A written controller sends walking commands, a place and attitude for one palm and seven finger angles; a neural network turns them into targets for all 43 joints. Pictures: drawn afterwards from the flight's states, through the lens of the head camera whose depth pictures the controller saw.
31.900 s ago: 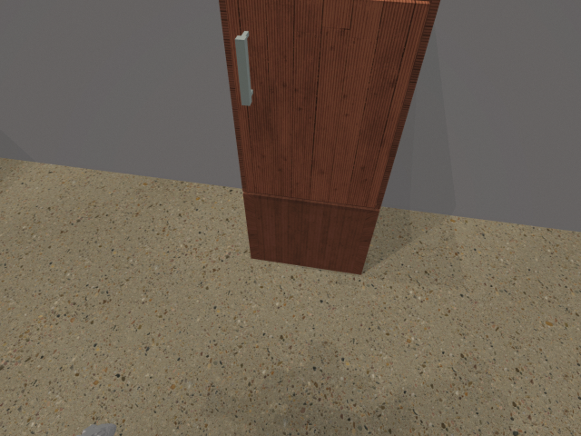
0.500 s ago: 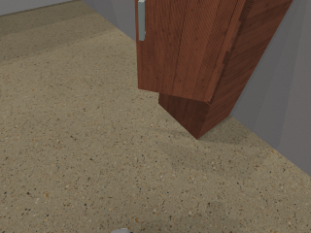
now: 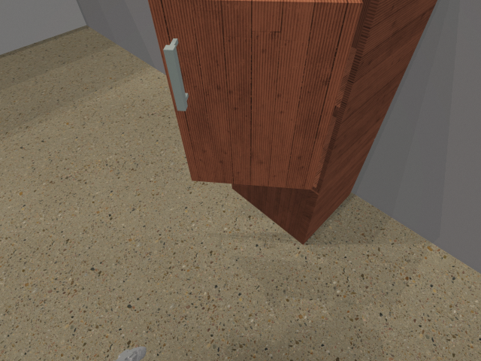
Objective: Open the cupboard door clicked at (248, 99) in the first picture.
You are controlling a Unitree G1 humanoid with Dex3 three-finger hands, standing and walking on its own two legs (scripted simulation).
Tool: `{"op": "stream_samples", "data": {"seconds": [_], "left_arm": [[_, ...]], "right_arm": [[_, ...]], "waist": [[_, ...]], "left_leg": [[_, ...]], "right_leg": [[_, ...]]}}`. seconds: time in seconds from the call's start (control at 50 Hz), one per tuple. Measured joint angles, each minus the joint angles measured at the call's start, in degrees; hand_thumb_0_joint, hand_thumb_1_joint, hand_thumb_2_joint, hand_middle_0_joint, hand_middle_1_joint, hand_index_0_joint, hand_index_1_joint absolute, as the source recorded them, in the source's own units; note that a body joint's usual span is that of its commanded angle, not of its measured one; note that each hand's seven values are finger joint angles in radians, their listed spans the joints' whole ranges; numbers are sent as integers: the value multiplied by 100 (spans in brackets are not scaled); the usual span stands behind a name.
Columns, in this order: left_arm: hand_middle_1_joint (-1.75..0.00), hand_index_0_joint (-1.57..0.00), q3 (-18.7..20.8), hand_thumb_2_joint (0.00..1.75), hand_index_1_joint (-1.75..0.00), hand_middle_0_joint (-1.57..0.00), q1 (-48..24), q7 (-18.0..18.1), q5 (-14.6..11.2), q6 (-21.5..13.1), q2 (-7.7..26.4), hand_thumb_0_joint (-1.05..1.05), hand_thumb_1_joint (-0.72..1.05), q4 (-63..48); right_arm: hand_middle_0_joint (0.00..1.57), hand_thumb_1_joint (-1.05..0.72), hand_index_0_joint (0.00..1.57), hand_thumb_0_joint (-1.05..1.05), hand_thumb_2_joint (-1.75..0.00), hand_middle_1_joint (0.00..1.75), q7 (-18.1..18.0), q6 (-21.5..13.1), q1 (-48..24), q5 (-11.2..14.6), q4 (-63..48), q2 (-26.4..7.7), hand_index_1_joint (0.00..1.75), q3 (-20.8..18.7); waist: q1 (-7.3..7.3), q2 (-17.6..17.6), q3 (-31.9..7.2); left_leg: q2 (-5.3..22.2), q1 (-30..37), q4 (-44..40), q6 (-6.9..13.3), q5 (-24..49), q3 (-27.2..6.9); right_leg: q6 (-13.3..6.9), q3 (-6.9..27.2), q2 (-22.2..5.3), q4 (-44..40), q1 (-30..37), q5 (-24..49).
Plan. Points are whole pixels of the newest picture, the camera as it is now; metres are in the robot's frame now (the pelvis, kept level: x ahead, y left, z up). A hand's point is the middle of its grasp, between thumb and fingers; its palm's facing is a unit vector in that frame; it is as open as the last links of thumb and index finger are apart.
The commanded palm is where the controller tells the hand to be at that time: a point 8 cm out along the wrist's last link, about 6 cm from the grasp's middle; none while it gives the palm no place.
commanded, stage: take the last steps up to it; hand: left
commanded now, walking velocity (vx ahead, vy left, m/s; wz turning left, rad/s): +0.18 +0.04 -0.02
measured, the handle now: (178, 76) +0.71 +0.17 +0.09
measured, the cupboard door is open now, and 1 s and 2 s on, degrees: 38 38 38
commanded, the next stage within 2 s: come to a stop and stand still in 0.06 s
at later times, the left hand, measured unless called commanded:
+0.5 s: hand (127, 354) +0.16 +0.23 -0.17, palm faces +0.00 -0.97 -0.23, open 7.3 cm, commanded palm none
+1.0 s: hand (145, 352) +0.17 +0.20 -0.17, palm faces +0.00 -0.99 -0.17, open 7.3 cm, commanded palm none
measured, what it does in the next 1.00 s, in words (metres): walks ahead: left foot, then right foot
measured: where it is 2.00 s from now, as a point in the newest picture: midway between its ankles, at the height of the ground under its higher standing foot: outside the picture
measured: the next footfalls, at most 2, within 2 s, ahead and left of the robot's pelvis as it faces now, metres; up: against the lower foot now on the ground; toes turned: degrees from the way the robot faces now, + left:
left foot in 0.22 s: +0.14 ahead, +0.12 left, +0.00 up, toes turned +0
right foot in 0.58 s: +0.16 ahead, -0.11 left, +0.00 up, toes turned -4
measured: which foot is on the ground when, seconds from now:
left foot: up 0.00-0.20, down 0.22-1.00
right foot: down 0.00-0.24, up 0.26-0.56, down 0.58-1.00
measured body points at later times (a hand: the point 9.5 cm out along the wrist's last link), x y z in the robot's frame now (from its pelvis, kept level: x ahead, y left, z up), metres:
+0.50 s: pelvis +0.12 +0.04 +0.00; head +0.16 +0.04 +0.45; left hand +0.16 +0.29 -0.15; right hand +0.19 -0.20 -0.15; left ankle +0.15 +0.15 -0.73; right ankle +0.09 -0.08 -0.69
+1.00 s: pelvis +0.13 +0.02 +0.01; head +0.14 +0.04 +0.46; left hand +0.17 +0.25 -0.16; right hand +0.13 -0.20 -0.15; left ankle +0.10 +0.12 -0.73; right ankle +0.12 -0.11 -0.73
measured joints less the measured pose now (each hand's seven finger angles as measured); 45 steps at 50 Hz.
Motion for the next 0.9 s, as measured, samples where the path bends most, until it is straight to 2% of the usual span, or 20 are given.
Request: {"op": "stream_samples", "data": {"seconds": [0.04, 0.1, 0.2, 0.22, 0.26, 0.32, 0.46, 0.52, 0.56, 0.58, 0.6, 0.64, 0.7, 0.74, 0.76, 0.8, 0.84, 0.9], "left_arm": [[-30, -20, 6, 90, -30, -19, 170, 40, -9, -3, -42, -1, 91, 97], [-30, -20, 105, 90, -30, -20, 376, 84, -14, -30, 80, -2, 95, 250], [-30, -20, 55, 90, -30, -20, 738, 15, -13, 65, 174, -1, 94, 586], [-30, -20, 31, 90, -30, -20, 839, 20, -19, 104, 159, -1, 94, 631], [-30, -20, -15, 90, -30, -20, 899, 84, -40, 235, 226, -1, 93, 747], [-30, -20, -73, 90, -30, -19, 843, 149, -70, 440, 264, 0, 92, 834], [-30, -20, 30, 90, -30, -19, 449, 118, -49, 694, 235, 0, 91, 390], [-30, -20, 78, 90, -30, -19, 313, 106, -29, 684, 255, 0, 91, 148], [-30, -20, 81, 90, -30, -19, 310, 95, -4, 621, 288, 0, 91, -4], [-30, -20, 77, 90, -30, -19, 364, 96, 22, 572, 357, 0, 91, -90], [-30, -20, 73, 90, -30, -19, 344, 112, 45, 539, 362, 0, 91, -87], [-30, -20, 16, 90, -30, -19, 287, 115, 67, 547, 290, 0, 91, -40], [-30, -20, -45, 90, -30, -19, 284, 129, 71, 516, 199, 0, 91, 25], [-30, -20, -82, 90, -30, -19, 287, 136, 63, 480, 164, 0, 91, 85], [-30, -20, -102, 90, -30, -20, 292, 135, 48, 458, 152, 0, 91, 121], [-30, -20, -148, 90, -30, -20, 308, 117, -15, 427, 98, 0, 91, 193], [-30, -20, -148, 90, -30, -20, 257, 134, -56, 442, 102, 0, 91, 309], [-30, -20, -147, 90, -30, -20, 266, 129, -62, 471, 169, 0, 93, 434]], "right_arm": [[20, -92, 20, 0, -90, 30, 6, 3, -135, -7, -71, 17, 30, -17], [20, -92, 19, 0, -90, 30, 30, -48, -310, 2, -230, 95, 30, -16], [20, -93, 19, 1, -90, 30, 31, -204, -564, -13, -390, 34, 30, -2], [20, -93, 20, 0, -90, 30, 21, -255, -578, -18, -420, -19, 30, 8], [20, -93, 20, 0, -90, 30, -61, -262, -700, -32, -401, 49, 30, 53], [20, -92, 20, 0, -90, 30, -189, -187, -916, -14, -412, 174, 30, 152], [20, -92, 20, -1, -90, 30, -304, 35, -1251, -18, -613, 136, 30, 38], [21, -92, 20, 0, -90, 30, -288, 130, -1223, -38, -605, 11, 30, -25], [21, -91, 20, 0, -90, 30, -254, 196, -1142, -20, -592, -68, 30, -69], [20, -91, 20, 0, -90, 30, -227, 232, -1074, 3, -607, -68, 30, -87], [20, -91, 20, 0, -90, 30, -196, 275, -1048, 27, -603, -108, 30, -115], [20, -91, 20, 0, -90, 30, -147, 371, -971, 47, -595, -219, 30, -172], [20, -91, 20, 0, -90, 30, -116, 403, -877, 60, -540, -260, 30, -178], [20, -91, 20, 0, -90, 30, -116, 352, -804, 71, -519, -215, 30, -145], [20, -91, 20, 0, -90, 30, -121, 312, -764, 72, -507, -183, 30, -116], [20, -91, 19, 0, -90, 30, -132, 184, -642, 56, -486, -164, 30, -46], [20, -91, 19, 0, -90, 30, -163, 125, -588, 32, -351, -44, 30, 25], [20, -91, 19, 0, -90, 30, -181, 88, -491, 22, -212, 131, 30, 142]], "waist": [[0, -42, -48], [61, -186, -123], [214, -246, -156], [237, -177, -194], [244, -358, -205], [278, -497, -153], [211, -183, 110], [212, -53, 107], [219, -24, 39], [227, -153, -53], [226, -153, -72], [178, -33, -81], [150, -45, -131], [127, -131, -153], [116, -177, -166], [85, -124, -222], [107, -243, -203], [177, -372, -243]], "left_leg": [[111, -362, -70, -72, 276, -36], [212, -565, -990, -162, 564, -28], [152, -167, -2758, -173, 1474, 72], [180, -66, -2914, -47, 1773, 53], [62, -81, -2566, 151, 1442, 147], [-20, 74, -2554, 213, 1143, 277], [140, 201, -2786, 192, 1258, 266], [230, 178, -2736, 107, 1253, 215], [255, 98, -2550, 30, 1168, 174], [176, 2, -2388, 1, 1062, 213], [150, -123, -2090, -27, 686, 141], [42, -329, -1365, -1, 19, -154], [-121, -387, -684, 2, -192, -281], [-177, -144, -1038, -36, -140, -230], [-197, 65, -1502, -55, 59, -196], [-133, 481, -2526, 24, 854, -270], [-180, 559, -2591, 170, 783, -263], [-240, 744, -2859, 221, 769, -214]], "right_leg": [[55, 7, 34, -416, 256, 118], [90, 44, 12, -847, 563, 171], [334, 136, -81, -675, 894, -253], [390, 151, -53, -448, 871, -442], [401, 279, -191, 21, 780, -840], [401, 428, -184, 702, 486, -1366], [314, 536, 167, 1845, -439, -1605], [270, 520, 173, 1464, -441, -1240], [241, 499, 113, 681, -174, -563], [199, 640, -2, 213, -49, -246], [260, 650, -13, 239, -85, -153], [254, 531, 25, 343, -68, -253], [210, 485, 61, 101, 54, -200], [205, 491, 74, -87, 128, -95], [212, 499, 80, -128, 139, -69], [252, 442, 177, -77, 93, -99], [304, 450, 139, -149, 179, -78], [321, 496, 93, -432, 350, 53]]}}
